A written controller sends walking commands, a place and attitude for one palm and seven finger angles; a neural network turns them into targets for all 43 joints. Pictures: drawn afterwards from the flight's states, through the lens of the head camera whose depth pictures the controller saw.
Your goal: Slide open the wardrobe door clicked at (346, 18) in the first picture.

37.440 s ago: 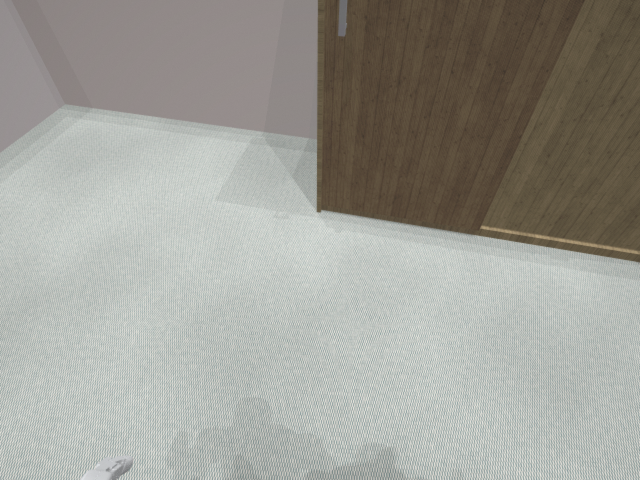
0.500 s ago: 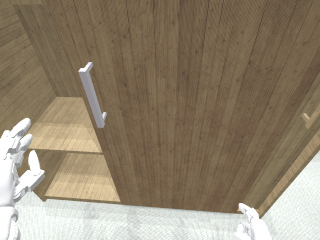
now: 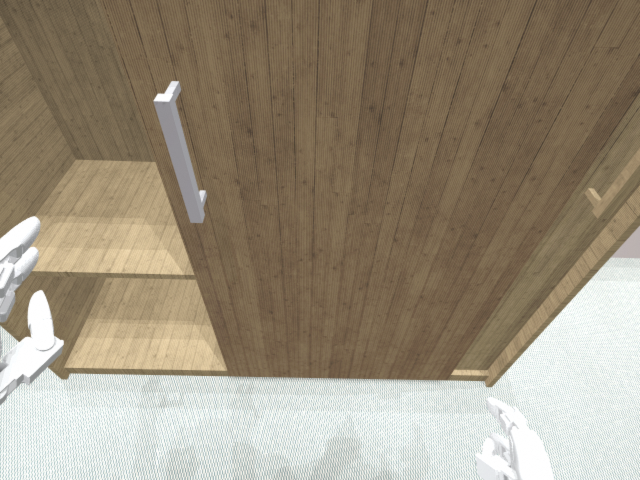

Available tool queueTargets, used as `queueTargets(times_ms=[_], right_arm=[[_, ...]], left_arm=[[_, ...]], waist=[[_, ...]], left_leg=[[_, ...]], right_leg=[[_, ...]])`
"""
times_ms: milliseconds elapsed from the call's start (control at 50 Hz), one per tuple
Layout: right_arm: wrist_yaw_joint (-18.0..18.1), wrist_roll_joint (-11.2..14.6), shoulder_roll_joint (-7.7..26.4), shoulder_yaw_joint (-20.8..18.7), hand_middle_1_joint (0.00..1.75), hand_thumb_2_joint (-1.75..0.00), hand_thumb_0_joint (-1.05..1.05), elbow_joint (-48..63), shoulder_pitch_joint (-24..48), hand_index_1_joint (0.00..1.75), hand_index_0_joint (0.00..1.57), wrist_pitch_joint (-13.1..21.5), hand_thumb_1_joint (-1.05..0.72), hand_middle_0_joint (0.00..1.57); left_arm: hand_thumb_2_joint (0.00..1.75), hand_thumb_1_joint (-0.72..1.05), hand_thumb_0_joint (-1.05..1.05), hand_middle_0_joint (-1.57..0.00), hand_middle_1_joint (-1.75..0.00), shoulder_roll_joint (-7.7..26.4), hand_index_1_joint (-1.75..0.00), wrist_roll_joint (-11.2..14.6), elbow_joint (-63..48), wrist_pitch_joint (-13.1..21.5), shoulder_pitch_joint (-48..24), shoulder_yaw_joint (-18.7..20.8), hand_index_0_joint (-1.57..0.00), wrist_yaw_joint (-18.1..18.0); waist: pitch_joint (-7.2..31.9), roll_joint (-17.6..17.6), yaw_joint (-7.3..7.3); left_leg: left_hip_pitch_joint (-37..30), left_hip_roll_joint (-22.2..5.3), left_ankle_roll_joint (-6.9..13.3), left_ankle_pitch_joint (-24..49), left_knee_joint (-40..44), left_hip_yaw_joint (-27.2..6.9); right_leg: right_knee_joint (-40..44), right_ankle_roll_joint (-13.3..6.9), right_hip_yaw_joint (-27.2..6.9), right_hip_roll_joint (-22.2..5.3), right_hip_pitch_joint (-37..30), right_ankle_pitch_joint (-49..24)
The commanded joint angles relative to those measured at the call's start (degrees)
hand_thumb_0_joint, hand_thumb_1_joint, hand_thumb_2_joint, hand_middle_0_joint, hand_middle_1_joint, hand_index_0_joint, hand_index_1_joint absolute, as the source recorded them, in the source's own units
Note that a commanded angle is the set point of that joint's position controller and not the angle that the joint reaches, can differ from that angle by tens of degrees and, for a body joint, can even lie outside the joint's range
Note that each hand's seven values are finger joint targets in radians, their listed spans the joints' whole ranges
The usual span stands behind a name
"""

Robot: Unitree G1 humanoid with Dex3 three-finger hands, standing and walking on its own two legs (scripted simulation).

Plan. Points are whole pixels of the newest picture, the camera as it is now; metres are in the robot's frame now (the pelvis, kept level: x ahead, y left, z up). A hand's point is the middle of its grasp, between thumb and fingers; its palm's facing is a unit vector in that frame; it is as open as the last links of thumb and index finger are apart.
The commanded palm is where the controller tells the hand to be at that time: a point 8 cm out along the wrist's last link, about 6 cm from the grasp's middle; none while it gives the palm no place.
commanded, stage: step back with the hand held close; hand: left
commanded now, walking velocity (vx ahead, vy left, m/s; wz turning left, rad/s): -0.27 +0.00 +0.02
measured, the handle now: (186, 158) +0.51 +0.24 +0.13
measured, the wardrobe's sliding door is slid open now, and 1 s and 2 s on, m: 0.52 0.52 0.52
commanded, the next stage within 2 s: stop stepping back and stand still in 0.66 s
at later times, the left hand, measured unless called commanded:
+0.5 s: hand out of the picture +0.09 +0.29 +0.17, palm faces +0.51 -0.76 -0.40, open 7.4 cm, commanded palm +0.03 +0.33 +0.18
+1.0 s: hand out of the picture -0.05 +0.35 +0.16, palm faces +0.54 -0.78 -0.32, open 7.4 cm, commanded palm -0.07 +0.37 +0.18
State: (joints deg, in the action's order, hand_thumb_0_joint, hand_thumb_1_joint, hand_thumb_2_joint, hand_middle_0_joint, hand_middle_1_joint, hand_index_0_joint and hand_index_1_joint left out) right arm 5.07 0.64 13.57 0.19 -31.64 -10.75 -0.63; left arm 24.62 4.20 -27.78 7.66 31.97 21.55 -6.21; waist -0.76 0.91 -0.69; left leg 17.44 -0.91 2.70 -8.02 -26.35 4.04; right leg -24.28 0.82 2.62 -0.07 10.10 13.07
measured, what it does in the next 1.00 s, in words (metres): walks backwards: right foot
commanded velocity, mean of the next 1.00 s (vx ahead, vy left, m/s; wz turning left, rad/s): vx -0.18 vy -0.01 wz -0.04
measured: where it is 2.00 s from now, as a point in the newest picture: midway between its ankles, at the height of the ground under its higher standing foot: outside the picture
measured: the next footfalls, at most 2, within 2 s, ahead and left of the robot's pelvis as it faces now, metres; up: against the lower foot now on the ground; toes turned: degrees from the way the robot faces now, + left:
right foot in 0.86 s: -0.19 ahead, -0.07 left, +0.00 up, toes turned +1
left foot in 1.04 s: -0.11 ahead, +0.18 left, +0.00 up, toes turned +4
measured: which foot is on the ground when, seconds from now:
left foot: down 0.00-0.86, up 0.88-1.00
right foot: down 0.00-0.66, up 0.68-0.84, down 0.86-1.00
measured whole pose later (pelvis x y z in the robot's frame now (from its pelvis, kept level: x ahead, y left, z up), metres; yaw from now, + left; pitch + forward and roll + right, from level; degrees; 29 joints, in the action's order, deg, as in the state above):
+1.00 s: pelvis -0.19 +0.06 -0.02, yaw +3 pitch -3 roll -3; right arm 3.1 -0.3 9.7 1.0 -40.7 -16.4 5.3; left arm 24.7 2.7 -31.5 11.6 30.2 23.8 -7.1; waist 4.7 -4.0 -3.9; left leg 28.9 -0.7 -1.1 -20.5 -53.7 -0.2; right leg -33.7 -1.2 2.8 2.2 8.8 22.6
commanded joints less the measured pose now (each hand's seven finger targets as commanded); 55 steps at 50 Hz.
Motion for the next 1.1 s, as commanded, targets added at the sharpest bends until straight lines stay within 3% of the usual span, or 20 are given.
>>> queueTargets(times_ms=[0, 100, 260, 380, 480, 580, 640, 700, 780, 820, 840, 860, 880, 920, 980, 1000, 1020, 1040, 1060, 1080], right_arm=[[0.9, 0.0, 7.3, -2.5, 0.30, -0.90, 0.00, 10.1, 6.3, 0.30, 0.20, 3.8, -0.90, 0.20], [0.9, -0.1, 8.3, -3.0, 0.30, -0.90, 0.00, 9.6, 5.5, 0.30, 0.20, 6.2, -0.90, 0.20], [0.1, -0.2, 6.9, -3.2, 0.30, -0.90, 0.00, 7.2, 3.9, 0.30, 0.20, 9.1, -0.90, 0.20], [1.0, -0.9, 6.8, -3.2, 0.30, -0.90, 0.00, 5.8, 4.6, 0.30, 0.20, 9.6, -0.90, 0.20], [0.7, -0.9, 5.9, -2.8, 0.30, -0.90, 0.00, 4.6, 3.7, 0.30, 0.20, 8.9, -0.90, 0.20], [0.7, -0.6, 7.3, -2.9, 0.30, -0.90, 0.00, 5.6, 4.1, 0.30, 0.20, 8.7, -0.90, 0.20], [0.7, -1.6, 7.9, -3.5, 0.30, -0.90, 0.00, 7.3, 6.5, 0.30, 0.20, 9.0, -0.90, 0.20], [-0.8, -2.1, 5.3, -5.0, 0.30, -0.90, 0.00, 6.7, 4.6, 0.30, 0.20, 9.9, -0.90, 0.20], [-2.3, -0.9, 4.5, -4.8, 0.30, -0.90, 0.00, 5.5, 2.4, 0.30, 0.20, 11.4, -0.90, 0.20], [-2.0, -0.2, 5.2, -4.4, 0.30, -0.90, 0.00, 4.1, 2.0, 0.30, 0.20, 10.5, -0.90, 0.20], [-2.0, -0.5, 5.9, -4.9, 0.30, -0.90, 0.00, 2.7, 1.4, 0.30, 0.20, 9.9, -0.90, 0.20], [-1.9, -1.4, 5.9, -4.6, 0.30, -0.90, 0.00, 1.9, 3.0, 0.30, 0.20, 9.4, -0.90, 0.20], [-1.9, -1.0, 5.9, -4.0, 0.30, -0.90, 0.00, 1.2, 2.7, 0.30, 0.20, 9.1, -0.90, 0.20], [-0.8, -0.5, 5.6, -3.1, 0.30, -0.90, 0.00, 2.0, 4.0, 0.30, 0.20, 9.1, -0.90, 0.20], [0.9, -1.0, 6.2, -2.1, 0.30, -0.90, 0.00, -0.7, 3.9, 0.30, 0.20, 10.4, -0.90, 0.20], [1.1, -1.0, 7.4, -2.1, 0.30, -0.90, 0.00, -0.3, 2.8, 0.30, 0.20, 11.4, -0.90, 0.20], [0.9, -0.9, 8.3, -2.2, 0.30, -0.90, 0.00, 1.3, 2.2, 0.30, 0.20, 12.5, -0.90, 0.20], [0.8, -0.9, 6.5, -1.5, 0.30, -0.90, 0.00, 3.1, 2.0, 0.30, 0.20, 13.3, -0.90, 0.20], [0.3, -1.3, 5.6, -1.4, 0.30, -0.90, 0.00, 2.3, 2.9, 0.30, 0.20, 13.6, -0.90, 0.20], [-0.5, -1.7, 5.0, -1.3, 0.30, -0.90, 0.00, 2.6, 3.7, 0.30, 0.20, 13.9, -0.90, 0.20]], left_arm=[[0.90, 0.90, 0.00, -0.20, -0.30, 10.3, -0.30, 0.0, -11.9, 5.5, -3.1, 10.0, -0.20, -2.2], [0.90, 0.90, 0.00, -0.20, -0.30, 8.1, -0.30, -2.2, -9.5, 7.1, -4.5, 9.6, -0.20, -2.0], [0.90, 0.90, 0.00, -0.20, -0.30, 9.4, -0.30, -0.6, -14.9, 9.0, -5.1, 8.4, -0.20, -2.0], [0.90, 0.90, 0.00, -0.20, -0.30, 9.3, -0.30, -1.4, -11.8, 9.2, -8.8, 8.1, -0.20, -3.0], [0.90, 0.90, 0.00, -0.20, -0.30, 10.2, -0.30, -1.4, -10.9, 9.8, -11.0, 7.0, -0.20, -3.3], [0.90, 0.90, 0.00, -0.20, -0.30, 10.6, -0.30, -1.5, -10.8, 10.5, -9.0, 7.3, -0.20, -3.2], [0.90, 0.90, 0.00, -0.20, -0.30, 13.5, -0.30, -2.0, -14.3, 11.0, -10.3, 11.6, -0.20, -2.4], [0.90, 0.90, 0.00, -0.20, -0.30, 14.5, -0.30, -0.8, -18.1, 11.3, -8.1, 13.2, -0.20, -1.6], [0.90, 0.90, 0.00, -0.20, -0.30, 11.9, -0.30, 1.1, -16.1, 9.3, 3.8, 12.1, -0.20, -2.0], [0.90, 0.90, 0.00, -0.20, -0.30, 13.6, -0.30, 0.9, -16.6, 8.8, 1.4, 12.5, -0.20, -2.3], [0.90, 0.90, 0.00, -0.20, -0.30, 15.0, -0.30, 0.7, -16.7, 8.5, 0.5, 13.9, -0.20, -2.8], [0.90, 0.90, 0.00, -0.20, -0.30, 14.3, -0.30, 0.6, -17.9, 8.0, -4.9, 11.8, -0.20, -2.6], [0.90, 0.90, 0.00, -0.20, -0.30, 12.7, -0.30, 0.5, -16.0, 7.3, -9.4, 10.7, -0.20, -2.2], [0.90, 0.90, 0.00, -0.20, -0.30, 9.1, -0.30, -1.1, -9.8, 5.2, -14.1, 6.8, -0.20, -1.4], [0.90, 0.90, 0.00, -0.20, -0.30, 7.8, -0.30, -2.6, -6.2, 5.2, -24.3, 3.1, -0.20, -2.7], [0.90, 0.90, 0.00, -0.20, -0.30, 7.0, -0.30, -2.8, -7.8, 5.6, -27.1, 2.1, -0.20, -3.1], [0.90, 0.90, 0.00, -0.20, -0.30, 7.1, -0.30, -3.0, -12.1, 6.7, -29.4, 1.6, -0.20, -3.6], [0.90, 0.90, 0.00, -0.20, -0.30, 9.4, -0.30, -3.5, -14.8, 7.5, -30.5, 2.4, -0.20, -3.7], [0.90, 0.90, 0.00, -0.20, -0.30, 10.2, -0.30, -3.3, -12.0, 7.9, -25.2, 4.6, -0.20, -3.2], [0.90, 0.90, 0.00, -0.20, -0.30, 11.1, -0.30, -2.6, -17.1, 7.2, -22.6, 5.0, -0.20, -2.6]], waist=[[6.5, 6.9, -0.80], [3.9, 12.2, -1.11], [11.1, 0.4, 0.00], [5.1, 4.7, 0.34], [4.5, -1.5, 1.15], [0.4, 4.9, 1.03], [4.5, 18.0, -0.92], [14.7, 12.1, -2.43], [18.3, 12.7, -1.80], [13.0, -0.5, -0.44], [8.9, -13.6, -0.25], [2.2, -14.9, 0.51], [0.5, -11.7, 1.19], [-5.6, -10.0, 2.32], [-7.2, 7.9, 2.71], [-6.2, 17.6, 2.71], [-4.2, 29.4, 2.24], [-6.7, 27.3, 2.34], [-2.6, 17.5, 1.18], [0.6, 16.4, 1.20]], left_leg=[[1.4, -6.1, 1.5, -8.2, 10.1, -10.2], [21.0, -10.1, 3.8, -33.9, 19.1, -16.6], [-5.2, -4.6, -0.5, -11.8, 6.5, -10.0], [-3.5, -4.3, -1.7, -21.0, 6.4, -10.8], [-12.8, -1.1, -2.8, -8.7, -5.2, -7.3], [-3.8, -4.1, -2.5, -25.1, 2.5, -13.8], [20.3, -12.5, 0.5, -40.5, 26.1, -25.1], [9.3, -11.5, -1.6, -23.4, 21.4, -15.8], [-5.0, -7.1, -5.4, -15.7, 16.1, -6.3], [-10.1, 0.8, -8.9, -14.6, -8.3, 2.7], [-11.6, 2.2, -7.6, -14.3, -30.7, -4.5], [-2.4, 1.7, -6.0, -15.3, -45.2, -9.0], [4.9, -0.7, -5.2, -14.3, -51.0, -12.7], [4.8, -4.5, -3.2, -13.7, -35.1, -10.3], [-5.0, -2.2, -1.7, -15.0, -6.1, -5.8], [-4.4, -4.2, -0.6, -19.6, 4.3, -11.8], [-5.5, -13.5, 2.2, -30.0, 14.3, -27.3], [-1.4, -18.7, 4.8, -35.8, 20.1, -36.4], [1.5, -18.0, 4.7, -42.5, 22.2, -34.4], [2.6, -16.4, 1.2, -43.0, 23.3, -35.3]], right_leg=[[-0.3, -0.2, -2.4, -0.2, -1.7, -1.4], [-11.0, -0.1, -1.5, 3.2, -12.6, 1.7], [2.8, -2.2, -6.3, 0.1, 6.2, 2.6], [6.3, -3.4, -7.2, 0.0, 12.7, 17.0], [11.0, -4.3, -9.5, -4.2, 22.8, 11.3], [6.1, -3.2, -6.4, -0.3, 23.6, 22.9], [-19.7, -1.1, -0.8, 8.9, -4.1, 12.1], [-27.1, -2.4, 0.2, 8.6, -3.8, 17.0], [-9.2, -3.6, 4.7, 8.2, -0.9, 19.1], [10.1, -7.7, -2.6, -2.1, 11.8, 19.8], [17.7, -12.0, -20.1, -15.7, 27.7, 26.1], [19.2, -16.8, -25.6, -22.7, 30.8, 24.7], [14.8, -17.0, -20.5, -23.0, 27.9, 22.8], [12.0, -10.5, -14.7, -14.4, 25.8, 24.1], [0.2, -6.3, -8.1, -8.2, 22.6, 20.2], [-9.7, -4.6, -5.5, -3.4, 20.0, 18.2], [-21.3, -2.0, -1.8, 1.5, 22.6, 19.7], [-29.8, -1.6, -2.5, 2.4, 23.4, 19.3], [-33.1, -2.0, -3.4, 3.3, 18.7, 15.8], [-35.0, -1.9, -3.7, 3.5, 16.6, 15.7]])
